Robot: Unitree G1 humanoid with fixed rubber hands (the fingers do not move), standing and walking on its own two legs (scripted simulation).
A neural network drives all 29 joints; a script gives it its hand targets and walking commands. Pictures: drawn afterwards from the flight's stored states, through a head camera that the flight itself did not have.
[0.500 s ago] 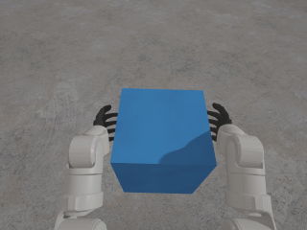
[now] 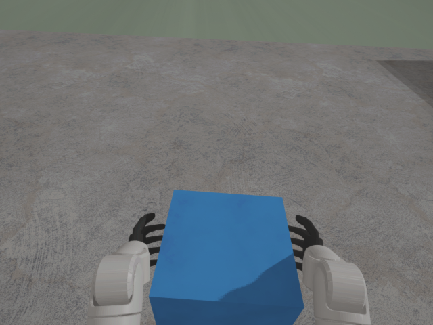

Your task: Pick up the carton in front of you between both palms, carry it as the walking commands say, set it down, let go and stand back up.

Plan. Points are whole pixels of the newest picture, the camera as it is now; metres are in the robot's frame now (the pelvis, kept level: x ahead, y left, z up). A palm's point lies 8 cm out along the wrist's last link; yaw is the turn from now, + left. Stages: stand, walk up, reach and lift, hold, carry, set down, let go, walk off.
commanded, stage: carry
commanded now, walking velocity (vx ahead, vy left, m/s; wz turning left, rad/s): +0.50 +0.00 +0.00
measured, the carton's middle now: (222, 275) +0.26 +0.00 -0.02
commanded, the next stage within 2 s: none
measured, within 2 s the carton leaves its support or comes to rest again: neither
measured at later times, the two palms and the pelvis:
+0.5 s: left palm (174, 141) +0.54 +0.12 +0.09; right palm (291, 140) +0.57 -0.18 +0.08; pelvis +0.29 -0.05 +0.00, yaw +4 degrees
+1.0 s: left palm (173, 89) +0.86 +0.17 +0.06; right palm (260, 90) +0.86 -0.13 +0.08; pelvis +0.60 +0.02 +0.01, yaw +0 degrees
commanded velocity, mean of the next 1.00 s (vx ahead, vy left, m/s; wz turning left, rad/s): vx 0.50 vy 0.00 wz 0.00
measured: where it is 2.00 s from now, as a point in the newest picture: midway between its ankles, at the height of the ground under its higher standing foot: (214, 181)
